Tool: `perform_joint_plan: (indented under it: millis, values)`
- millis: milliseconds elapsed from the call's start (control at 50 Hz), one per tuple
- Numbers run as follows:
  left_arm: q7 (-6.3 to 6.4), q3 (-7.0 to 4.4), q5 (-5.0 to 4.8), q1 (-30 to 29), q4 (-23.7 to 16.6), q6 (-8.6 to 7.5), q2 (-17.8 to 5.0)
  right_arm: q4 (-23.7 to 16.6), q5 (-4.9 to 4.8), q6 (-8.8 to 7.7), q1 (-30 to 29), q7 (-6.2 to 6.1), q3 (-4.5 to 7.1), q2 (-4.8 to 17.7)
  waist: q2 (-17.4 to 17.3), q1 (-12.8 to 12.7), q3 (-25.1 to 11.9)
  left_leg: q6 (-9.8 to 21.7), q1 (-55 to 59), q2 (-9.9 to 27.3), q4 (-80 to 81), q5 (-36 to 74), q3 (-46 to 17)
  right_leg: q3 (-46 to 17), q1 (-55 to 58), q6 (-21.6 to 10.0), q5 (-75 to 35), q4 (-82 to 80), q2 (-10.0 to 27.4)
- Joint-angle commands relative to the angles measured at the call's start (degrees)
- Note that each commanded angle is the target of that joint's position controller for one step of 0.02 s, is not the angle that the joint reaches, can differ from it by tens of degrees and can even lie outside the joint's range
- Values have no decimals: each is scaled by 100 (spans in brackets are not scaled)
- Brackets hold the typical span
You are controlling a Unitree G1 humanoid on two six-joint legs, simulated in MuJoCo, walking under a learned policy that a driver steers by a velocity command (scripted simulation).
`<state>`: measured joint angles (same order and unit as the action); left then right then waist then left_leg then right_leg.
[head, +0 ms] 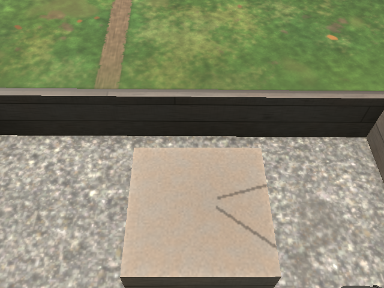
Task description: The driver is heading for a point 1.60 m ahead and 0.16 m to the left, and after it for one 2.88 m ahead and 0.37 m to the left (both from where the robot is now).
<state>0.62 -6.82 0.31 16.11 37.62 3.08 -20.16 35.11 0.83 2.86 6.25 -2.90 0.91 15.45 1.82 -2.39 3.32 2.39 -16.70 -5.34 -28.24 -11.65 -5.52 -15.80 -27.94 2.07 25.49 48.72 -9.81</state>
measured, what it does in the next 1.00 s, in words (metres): steps on the spot, turning left: right foot, then left foot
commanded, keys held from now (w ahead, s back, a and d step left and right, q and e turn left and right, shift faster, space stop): e+shift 0.12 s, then q+shift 0.68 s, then w+q+shift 0.04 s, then w+e+shift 0.16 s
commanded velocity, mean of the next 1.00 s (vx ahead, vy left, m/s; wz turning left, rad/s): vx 0.07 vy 0.00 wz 0.23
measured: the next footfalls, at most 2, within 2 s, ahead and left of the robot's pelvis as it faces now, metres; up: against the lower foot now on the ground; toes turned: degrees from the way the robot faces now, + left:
right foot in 0.40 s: -0.02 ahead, -0.10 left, +0.00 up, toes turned -3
left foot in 0.74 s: -0.03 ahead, +0.13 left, +0.00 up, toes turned +16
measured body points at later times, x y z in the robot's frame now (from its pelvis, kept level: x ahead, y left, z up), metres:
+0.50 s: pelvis -0.03 +0.01 +0.00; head +0.00 +0.00 +0.45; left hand +0.16 +0.23 -0.09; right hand +0.04 -0.27 -0.12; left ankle -0.02 +0.10 -0.69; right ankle -0.06 -0.10 -0.73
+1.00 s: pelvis -0.03 +0.06 +0.01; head -0.04 +0.09 +0.46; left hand +0.02 +0.36 -0.10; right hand +0.17 -0.14 -0.07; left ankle -0.07 +0.12 -0.73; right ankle +0.05 -0.06 -0.65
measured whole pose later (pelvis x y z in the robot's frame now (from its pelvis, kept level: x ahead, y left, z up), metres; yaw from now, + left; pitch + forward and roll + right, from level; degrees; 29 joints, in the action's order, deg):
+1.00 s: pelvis -0.03 +0.06 +0.01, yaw +20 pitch +2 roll -2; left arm -1.8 -4.2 1.5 11.3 39.1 3.2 -16.9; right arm 35.3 1.3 -0.5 16.8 -0.5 2.2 12.5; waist 1.9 1.0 -2.3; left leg 4.6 -11.8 -3.4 -23.5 -13.2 -3.3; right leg -0.1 -33.8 3.1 9.9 59.7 -0.2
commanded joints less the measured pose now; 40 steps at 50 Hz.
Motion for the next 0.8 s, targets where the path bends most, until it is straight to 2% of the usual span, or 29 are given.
perform_joint_plan:
  millis: [20,40,60,80,120,180,220,260,280,320,340,360,380,400,420,440,460,480,500,520,580,640,680,700,720,740,760,780,800]
  values:
    - [-55,-107,148,-63,-459,-106,-711,-614,73,-259,-490,18,133,445,-837,-89,-461,973,170,2190,1374,1338,-1529,1013,-795,96,167,2628,530]
    - [-130,-141,136,-50,-372,-68,-755,-675,68,-326,-596,22,89,374,-670,-166,-467,831,117,1852,1322,1474,-1026,1083,-674,105,-181,2914,585]
    - [-169,-167,105,36,-308,6,-786,-680,44,-360,-624,-13,90,412,-737,-200,-425,751,195,1659,1247,1583,-644,1181,-738,154,-396,3066,667]
    - [-214,-160,51,-10,-287,78,-736,-640,44,-374,-448,-28,77,388,-775,-126,-463,753,334,1580,1127,2027,-429,1221,-786,201,-459,3105,697]
    - [-187,-84,-66,-125,-328,228,-590,-582,94,-352,-52,1,93,422,-821,21,-500,772,549,1612,992,1959,-208,1224,-751,290,-560,2638,771]
    - [-158,76,-13,-692,-484,332,-276,-326,98,-415,691,72,98,404,-995,405,-535,1025,1065,1825,881,2011,-635,1022,-919,341,-211,1777,562]
    - [-116,201,19,-823,-454,342,-29,-248,89,-482,701,126,67,320,-1005,403,-661,1047,1169,1859,924,1602,-775,865,-654,277,-69,935,544]
    - [-98,376,19,-801,-336,345,300,-164,56,-526,501,209,-15,135,-1106,273,-711,908,812,1600,1080,1030,-699,1200,237,179,124,-475,740]
    - [-68,416,25,-792,-292,329,337,-97,33,-510,543,242,49,268,-1233,313,-609,869,655,1427,1068,1054,-739,1487,587,112,160,-1057,700]
    - [33,385,-5,-810,-285,258,163,67,25,-438,871,294,271,772,-1354,407,-551,989,771,1360,839,1879,-1049,1716,722,-21,-108,-1680,489]
    - [72,388,-33,-623,-240,201,154,101,-10,-399,910,308,335,877,-1276,306,-634,984,819,1351,680,2314,-1154,1718,920,-92,-517,-2220,475]
    - [108,409,-17,-428,-180,106,163,94,-106,-378,869,300,392,930,-1212,181,-806,875,647,1328,560,2487,-1190,1701,1465,-197,-1106,-2807,525]
    - [161,383,33,-342,-186,17,0,83,-184,-382,827,265,394,841,-1013,131,-1056,657,93,1260,402,2261,-1156,1404,2295,-338,-1515,-2977,838]
    - [235,359,129,-130,-227,-63,-187,-33,-263,-414,633,243,334,542,-517,1,-1325,407,-929,1062,-199,1362,-883,867,3372,-593,-2126,-2824,1617]
    - [242,241,145,-554,-270,-62,-599,-182,-302,-414,675,227,221,75,985,185,-1143,100,-1678,270,-828,-586,156,388,3245,-1159,-3727,-2651,2444]
    - [241,282,127,-597,-415,-77,-334,-46,-195,-377,711,202,307,417,920,-105,-1100,-82,-1762,191,-2116,-1849,468,82,2913,-1661,-4313,-2789,3037]
    - [254,361,151,-659,-505,-132,-99,5,-165,-340,672,233,425,631,537,-52,-916,-219,-1849,259,-3207,-2021,400,199,2657,-1838,-4835,-2860,3105]
    - [266,437,145,-898,-554,-162,89,80,-158,-268,832,226,508,734,286,178,-781,-353,-1781,382,-3788,-1869,311,578,2326,-1752,-4883,-2916,2963]
    - [261,467,114,-1077,-551,-211,164,48,-151,-173,920,257,548,738,386,372,-603,-436,-1751,487,-3961,-1634,260,950,2100,-1572,-4790,-2961,2775]
    - [242,462,111,-1179,-607,-238,218,119,-78,-76,1106,226,591,759,648,520,-584,-519,-1603,577,-3859,-1502,260,1287,1979,-1445,-4542,-2939,2603]
    - [232,442,158,-1128,-666,-228,245,-13,-67,125,847,341,573,612,623,393,-473,-614,-1654,635,-3396,-1197,492,1664,1992,-1374,-4186,-2759,2474]
    - [199,316,144,-896,-567,-197,12,-248,-23,185,587,446,422,309,681,211,-565,-392,-1135,714,-2195,-1379,748,1911,1926,-1358,-3984,-2503,2637]
    - [111,251,144,-781,-497,-216,-116,-252,-21,187,662,430,388,311,827,128,-744,-254,-688,577,-1739,-1525,1149,2094,1931,-1277,-3783,-2223,2591]
    - [66,208,114,-751,-458,-218,-196,-289,-32,172,717,434,387,342,850,178,-786,-180,-492,575,-1387,-1488,1208,2137,1922,-1185,-3590,-2065,2633]
    - [11,154,68,-751,-400,-245,-269,-291,-17,119,843,452,377,316,667,333,-851,-69,-95,484,-846,-1040,1346,2283,1753,-957,-3147,-1657,2615]
    - [-39,121,69,-600,-312,-244,-287,-202,36,28,1179,427,422,431,67,530,-971,84,695,465,-57,-599,930,2586,1236,-613,-2286,-828,2381]
    - [-75,128,130,-550,-462,-205,-172,-298,77,-94,1465,371,582,1090,-1320,641,-786,439,1546,1518,556,1256,-1081,2793,-351,-164,84,610,1854]
    - [-28,250,198,-1298,-1057,-131,83,-421,-31,-137,1760,294,863,1918,-2165,942,-1030,1534,1536,2591,798,2448,-3257,1892,-1569,193,1586,1679,835]
    - [4,254,137,-1412,-978,-137,-13,-492,-45,-145,1782,239,841,1677,-1245,958,-1054,1702,1597,2577,879,2031,-3011,1290,-1686,255,1280,2220,1058]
